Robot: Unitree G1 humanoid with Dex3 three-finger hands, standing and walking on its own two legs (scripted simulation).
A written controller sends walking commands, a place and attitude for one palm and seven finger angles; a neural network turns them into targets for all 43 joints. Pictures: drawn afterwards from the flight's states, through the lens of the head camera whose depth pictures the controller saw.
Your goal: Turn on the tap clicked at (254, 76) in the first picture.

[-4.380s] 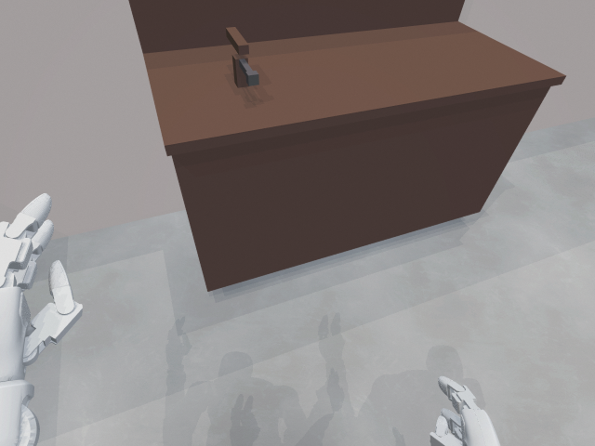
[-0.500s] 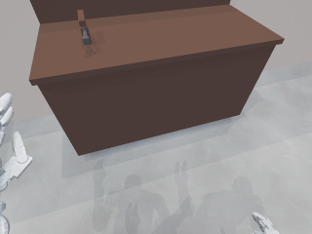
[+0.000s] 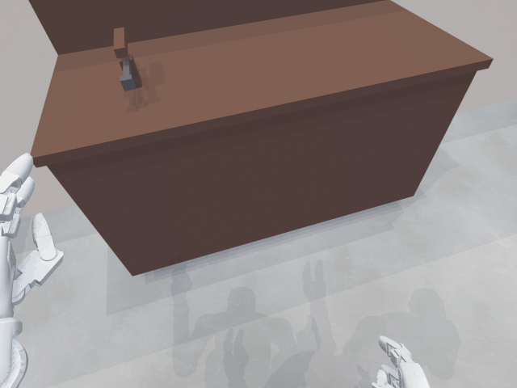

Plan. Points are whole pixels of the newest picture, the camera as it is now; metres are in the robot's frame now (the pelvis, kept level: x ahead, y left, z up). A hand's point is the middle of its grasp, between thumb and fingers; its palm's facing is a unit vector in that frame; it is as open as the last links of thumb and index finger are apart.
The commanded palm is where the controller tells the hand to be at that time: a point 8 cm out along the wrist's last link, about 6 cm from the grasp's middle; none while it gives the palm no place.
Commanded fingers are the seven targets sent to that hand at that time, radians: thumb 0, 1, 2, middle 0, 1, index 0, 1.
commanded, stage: take the last steps up to it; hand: left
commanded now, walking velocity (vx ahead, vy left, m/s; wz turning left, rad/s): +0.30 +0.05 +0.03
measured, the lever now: (127, 82) +0.77 +0.39 +0.07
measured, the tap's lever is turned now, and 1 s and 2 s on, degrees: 0 0 0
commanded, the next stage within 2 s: come to a stop and stand still in 1.30 s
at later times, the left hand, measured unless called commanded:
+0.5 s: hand (87, 180) +0.33 +0.25 +0.19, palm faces +0.46 -0.82 -0.35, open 7.4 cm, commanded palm +0.28 +0.29 +0.19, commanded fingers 0.00 0.90 0.90 -0.20 -0.30 -0.20 -0.30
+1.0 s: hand (160, 128) +0.45 +0.19 +0.18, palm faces +0.43 -0.81 -0.41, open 7.4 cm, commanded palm +0.38 +0.24 +0.19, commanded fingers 0.00 0.90 0.90 -0.20 -0.30 -0.20 -0.30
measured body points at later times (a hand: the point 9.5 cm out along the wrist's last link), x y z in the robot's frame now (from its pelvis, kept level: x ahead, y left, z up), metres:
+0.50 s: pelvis +0.12 +0.01 +0.00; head +0.13 +0.01 +0.45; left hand +0.30 +0.29 +0.20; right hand +0.27 -0.23 -0.08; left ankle +0.16 +0.12 -0.73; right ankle +0.05 -0.07 -0.72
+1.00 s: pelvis +0.22 -0.05 +0.00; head +0.25 -0.07 +0.45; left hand +0.42 +0.23 +0.20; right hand +0.39 -0.28 -0.11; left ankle +0.17 +0.10 -0.64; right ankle +0.26 -0.12 -0.72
